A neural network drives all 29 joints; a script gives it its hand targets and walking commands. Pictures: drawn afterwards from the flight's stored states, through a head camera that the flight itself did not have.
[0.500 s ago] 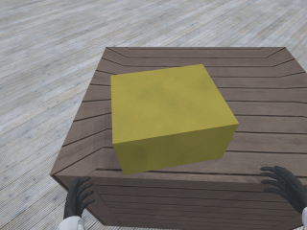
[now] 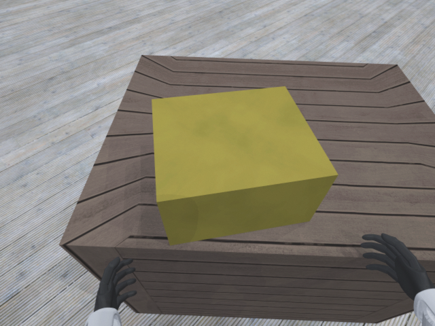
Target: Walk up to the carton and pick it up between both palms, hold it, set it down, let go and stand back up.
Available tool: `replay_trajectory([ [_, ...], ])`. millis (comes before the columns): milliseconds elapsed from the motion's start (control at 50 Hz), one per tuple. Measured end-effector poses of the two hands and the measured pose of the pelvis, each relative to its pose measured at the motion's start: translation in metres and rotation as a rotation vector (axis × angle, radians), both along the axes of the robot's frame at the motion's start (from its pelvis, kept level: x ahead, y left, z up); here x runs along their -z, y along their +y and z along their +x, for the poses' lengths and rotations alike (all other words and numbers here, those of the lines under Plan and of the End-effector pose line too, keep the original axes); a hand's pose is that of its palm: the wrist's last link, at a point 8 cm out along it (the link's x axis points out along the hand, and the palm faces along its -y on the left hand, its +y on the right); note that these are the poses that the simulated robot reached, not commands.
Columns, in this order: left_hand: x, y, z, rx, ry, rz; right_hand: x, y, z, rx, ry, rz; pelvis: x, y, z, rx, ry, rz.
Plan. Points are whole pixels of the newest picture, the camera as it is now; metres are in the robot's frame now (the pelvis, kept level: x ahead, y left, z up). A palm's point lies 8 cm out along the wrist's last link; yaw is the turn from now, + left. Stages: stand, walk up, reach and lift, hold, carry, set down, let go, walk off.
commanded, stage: set down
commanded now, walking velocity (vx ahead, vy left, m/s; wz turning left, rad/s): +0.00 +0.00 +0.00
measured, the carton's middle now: (231, 160) +0.44 +0.01 +0.03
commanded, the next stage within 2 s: let go in 0.58 s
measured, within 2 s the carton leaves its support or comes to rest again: neither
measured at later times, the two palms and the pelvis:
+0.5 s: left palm (114, 316) +0.15 +0.22 -0.08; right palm (406, 282) +0.20 -0.28 +0.01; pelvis +0.00 +0.00 +0.00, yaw +0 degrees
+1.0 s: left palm (115, 322) +0.14 +0.22 -0.09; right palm (404, 282) +0.20 -0.28 +0.01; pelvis -0.01 +0.00 +0.00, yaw +0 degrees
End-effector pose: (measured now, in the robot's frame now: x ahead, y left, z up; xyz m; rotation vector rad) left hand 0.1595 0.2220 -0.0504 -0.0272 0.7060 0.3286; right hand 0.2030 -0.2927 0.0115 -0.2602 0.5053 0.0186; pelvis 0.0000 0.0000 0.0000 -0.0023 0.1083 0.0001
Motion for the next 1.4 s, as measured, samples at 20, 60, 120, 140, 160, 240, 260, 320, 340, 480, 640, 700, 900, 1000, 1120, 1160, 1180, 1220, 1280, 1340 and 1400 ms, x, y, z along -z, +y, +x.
replay_trajectory([
  [20, 0.001, 0.0, 0.0, 0.004, 0.005, 0.0, 0.0, 0.0, 0.0, 0.004, -0.001, -0.003, 0.0, 0.0, 0.0, 0.0, -0.001, 0.0],
  [60, 0.004, 0.0, 0.0, 0.011, 0.015, 0.0, 0.0, 0.001, 0.0, 0.011, -0.003, -0.008, 0.0, 0.0, 0.0, 0.0, -0.005, 0.0],
  [120, 0.008, 0.0, -0.001, 0.022, 0.028, 0.0, 0.0, 0.002, -0.001, 0.02, -0.006, -0.014, 0.0, 0.0, 0.001, 0.0, -0.009, 0.0],
  [140, 0.009, 0.0, -0.001, 0.025, 0.032, -0.001, 0.0, 0.003, -0.001, 0.023, -0.008, -0.016, 0.0, 0.0, 0.001, 0.0, -0.011, 0.0],
  [160, 0.011, 0.0, -0.001, 0.029, 0.037, -0.001, 0.0, 0.003, -0.001, 0.026, -0.009, -0.018, 0.0, 0.0, 0.001, 0.0, -0.012, 0.0],
  [240, 0.016, 0.0, -0.002, 0.044, 0.054, -0.006, 0.001, 0.004, -0.002, 0.037, -0.015, -0.025, 0.0, 0.0, 0.001, 0.0, -0.019, -0.001],
  [260, 0.017, 0.0, -0.002, 0.049, 0.058, -0.007, 0.001, 0.005, -0.002, 0.04, -0.017, -0.027, 0.0, 0.0, 0.001, 0.0, -0.021, -0.001],
  [320, 0.021, -0.001, -0.003, 0.061, 0.073, -0.01, 0.001, 0.006, -0.002, 0.049, -0.023, -0.035, 0.0, 0.0, 0.0, 0.0, -0.027, -0.001],
  [340, 0.022, -0.001, -0.003, 0.065, 0.078, -0.011, 0.001, 0.006, -0.002, 0.052, -0.024, -0.038, 0.0, 0.0, 0.0, 0.0, -0.029, -0.001],
  [480, 0.033, -0.003, -0.009, 0.083, 0.114, -0.025, 0.001, 0.009, -0.003, 0.07, -0.033, -0.065, 0.0, 0.001, -0.001, 0.0, -0.047, -0.001],
  [640, 0.043, -0.004, -0.016, 0.098, 0.148, -0.038, 0.001, 0.013, -0.003, 0.09, -0.036, -0.095, -0.001, 0.001, -0.003, 0.0, -0.065, -0.001],
  [700, 0.043, -0.004, -0.017, 0.102, 0.146, -0.035, 0.001, 0.013, -0.003, 0.094, -0.036, -0.099, -0.001, 0.001, -0.004, 0.0, -0.071, -0.001],
  [900, 0.043, -0.004, -0.017, 0.108, 0.135, -0.029, 0.001, 0.014, -0.003, 0.095, -0.038, -0.1, -0.001, 0.001, -0.005, 0.0, -0.082, -0.001],
  [1000, 0.044, -0.004, -0.018, 0.11, 0.141, -0.03, 0.001, 0.014, -0.003, 0.096, -0.038, -0.1, -0.001, 0.001, -0.005, 0.001, -0.083, -0.001],
  [1120, 0.045, -0.004, -0.017, 0.119, 0.132, -0.027, 0.001, 0.015, -0.003, 0.075, -0.039, -0.128, -0.001, 0.001, -0.005, 0.001, -0.084, -0.001],
  [1160, 0.046, 0.004, -0.019, 0.131, 0.12, -0.005, 0.0, 0.016, -0.002, 0.034, -0.035, -0.187, 0.0, 0.001, -0.005, 0.001, -0.086, -0.001],
  [1180, 0.046, 0.009, -0.021, 0.136, 0.121, 0.009, 0.0, 0.017, -0.002, 0.023, -0.034, -0.206, 0.0, 0.001, -0.006, 0.001, -0.088, -0.001],
  [1220, 0.048, 0.021, -0.025, 0.147, 0.132, 0.036, 0.0, 0.018, -0.002, 0.019, -0.038, -0.226, 0.001, 0.002, -0.006, 0.001, -0.093, -0.002],
  [1280, 0.05, 0.037, -0.031, 0.163, 0.155, 0.068, 0.0, 0.019, -0.003, 0.024, -0.046, -0.235, 0.002, 0.003, -0.006, 0.001, -0.1, -0.003],
  [1340, 0.052, 0.047, -0.034, 0.172, 0.172, 0.087, 0.001, 0.02, -0.003, 0.033, -0.054, -0.238, 0.003, 0.004, -0.005, 0.001, -0.105, -0.004],
  [1400, 0.054, 0.053, -0.034, 0.177, 0.183, 0.093, 0.001, 0.021, -0.004, 0.043, -0.06, -0.243, 0.004, 0.006, -0.003, 0.001, -0.108, -0.005],
])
